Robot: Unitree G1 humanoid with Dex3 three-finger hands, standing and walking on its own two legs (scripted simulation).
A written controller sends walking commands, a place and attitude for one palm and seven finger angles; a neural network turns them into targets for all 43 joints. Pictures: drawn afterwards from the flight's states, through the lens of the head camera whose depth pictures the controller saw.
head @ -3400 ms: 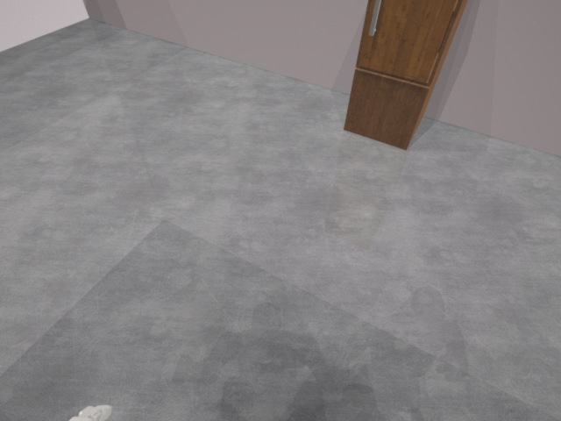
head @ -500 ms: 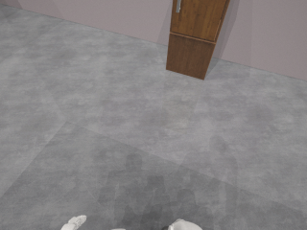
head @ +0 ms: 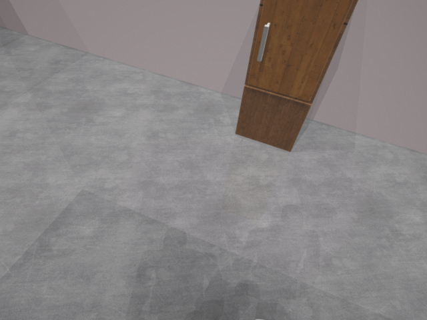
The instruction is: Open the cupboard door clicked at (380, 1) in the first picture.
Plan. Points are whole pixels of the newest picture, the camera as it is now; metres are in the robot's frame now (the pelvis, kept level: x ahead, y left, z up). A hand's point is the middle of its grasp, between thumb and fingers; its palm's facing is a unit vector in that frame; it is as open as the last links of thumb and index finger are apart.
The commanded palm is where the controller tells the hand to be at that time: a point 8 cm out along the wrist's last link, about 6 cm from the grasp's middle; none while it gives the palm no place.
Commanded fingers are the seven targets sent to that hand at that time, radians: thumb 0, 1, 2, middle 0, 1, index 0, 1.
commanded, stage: walk to a spot facing it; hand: left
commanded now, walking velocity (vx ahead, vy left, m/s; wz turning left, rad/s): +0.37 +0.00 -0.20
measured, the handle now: (263, 42) +1.33 -0.14 -0.09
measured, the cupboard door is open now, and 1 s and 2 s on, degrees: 0 0 0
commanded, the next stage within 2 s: turn to face it in 0.80 s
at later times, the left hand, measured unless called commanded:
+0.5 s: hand (178, 236) +0.34 +0.11 -0.17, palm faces -0.05 -0.98 -0.20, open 7.3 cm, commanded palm none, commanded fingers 0.00 0.90 0.90 -0.20 -0.30 -0.20 -0.30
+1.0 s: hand (161, 208) +0.42 +0.17 -0.18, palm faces +0.02 -0.99 -0.15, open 7.4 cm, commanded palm none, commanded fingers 0.00 0.90 0.90 -0.20 -0.30 -0.20 -0.30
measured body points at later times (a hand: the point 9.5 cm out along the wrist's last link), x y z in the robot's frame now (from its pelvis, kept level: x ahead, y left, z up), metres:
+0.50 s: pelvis +0.23 -0.06 -0.01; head +0.25 -0.07 +0.44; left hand +0.34 +0.16 -0.15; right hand +0.14 -0.26 -0.17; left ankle +0.15 +0.08 -0.64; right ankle +0.26 -0.15 -0.74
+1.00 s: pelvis +0.44 +0.00 +0.00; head +0.46 +0.02 +0.45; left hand +0.42 +0.23 -0.17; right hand +0.50 -0.24 -0.14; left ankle +0.48 +0.08 -0.74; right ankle +0.39 -0.14 -0.65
